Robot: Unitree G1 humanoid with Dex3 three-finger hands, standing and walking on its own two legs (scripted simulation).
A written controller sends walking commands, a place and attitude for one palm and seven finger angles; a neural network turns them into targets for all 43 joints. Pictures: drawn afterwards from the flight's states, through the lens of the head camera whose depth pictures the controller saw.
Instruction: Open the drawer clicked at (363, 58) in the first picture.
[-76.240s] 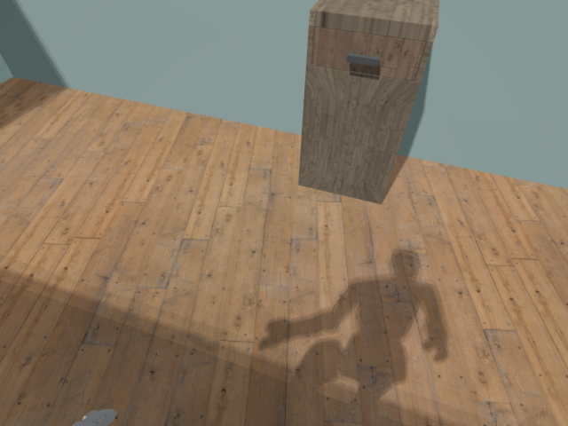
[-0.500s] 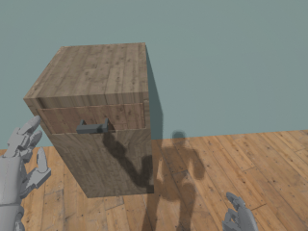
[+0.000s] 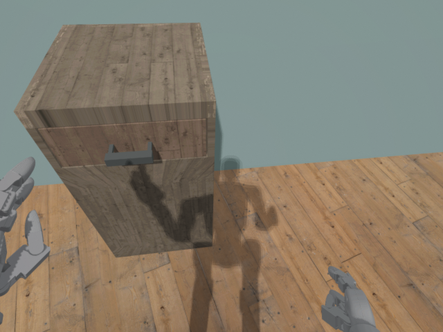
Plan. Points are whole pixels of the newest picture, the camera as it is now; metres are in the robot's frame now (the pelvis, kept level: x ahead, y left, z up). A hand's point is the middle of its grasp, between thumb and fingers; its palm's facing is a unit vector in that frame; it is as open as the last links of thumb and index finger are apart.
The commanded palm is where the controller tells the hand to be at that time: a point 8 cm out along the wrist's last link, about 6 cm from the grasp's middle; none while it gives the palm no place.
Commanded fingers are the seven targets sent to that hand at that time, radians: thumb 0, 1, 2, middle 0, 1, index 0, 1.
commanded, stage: step back with the hand held close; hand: left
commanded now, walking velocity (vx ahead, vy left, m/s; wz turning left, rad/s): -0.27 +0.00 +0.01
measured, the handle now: (130, 152) +0.53 +0.27 -0.04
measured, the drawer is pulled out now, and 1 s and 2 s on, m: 0.00 0.00 0.00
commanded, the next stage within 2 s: stop stepping back and stand still in 0.62 s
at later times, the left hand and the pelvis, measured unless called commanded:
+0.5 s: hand (0, 320) +0.11 +0.25 +0.15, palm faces +0.34 -0.83 -0.43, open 7.4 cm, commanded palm +0.04 +0.28 +0.18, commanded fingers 0.00 0.90 0.90 -0.20 -0.30 -0.20 -0.30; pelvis -0.09 +0.00 +0.00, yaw +1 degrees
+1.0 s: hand out of the picture -0.03 +0.19 +0.15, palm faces +0.39 -0.81 -0.44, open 7.4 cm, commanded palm -0.09 +0.23 +0.18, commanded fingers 0.00 0.90 0.90 -0.20 -0.30 -0.20 -0.30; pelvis -0.21 -0.05 +0.00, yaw +0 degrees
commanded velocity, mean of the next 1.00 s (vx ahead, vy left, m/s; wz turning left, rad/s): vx -0.16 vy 0.05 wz -0.01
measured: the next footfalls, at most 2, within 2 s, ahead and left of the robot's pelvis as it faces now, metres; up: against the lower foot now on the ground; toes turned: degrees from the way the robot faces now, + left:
right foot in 0.76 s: -0.24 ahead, -0.12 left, +0.00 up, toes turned -3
left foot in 1.06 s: -0.21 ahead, +0.08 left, +0.00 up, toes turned +3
